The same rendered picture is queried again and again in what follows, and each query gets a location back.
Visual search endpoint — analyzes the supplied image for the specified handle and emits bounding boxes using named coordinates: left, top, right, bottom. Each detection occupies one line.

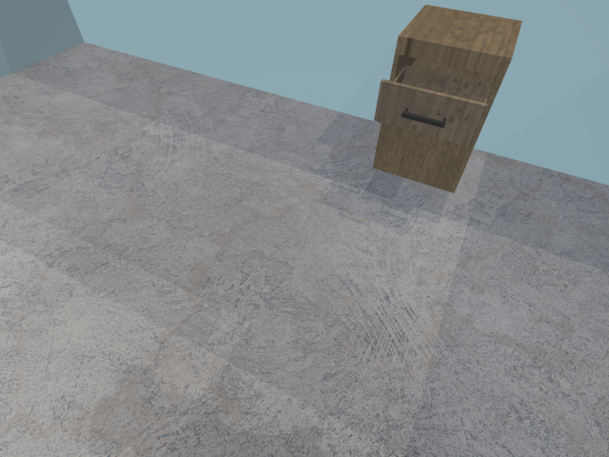
left=401, top=108, right=446, bottom=128

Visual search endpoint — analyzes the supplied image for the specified drawer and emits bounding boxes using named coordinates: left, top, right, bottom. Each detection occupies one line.
left=374, top=65, right=492, bottom=147

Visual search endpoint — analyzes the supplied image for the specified cabinet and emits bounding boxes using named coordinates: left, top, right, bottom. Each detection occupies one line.
left=373, top=5, right=522, bottom=193

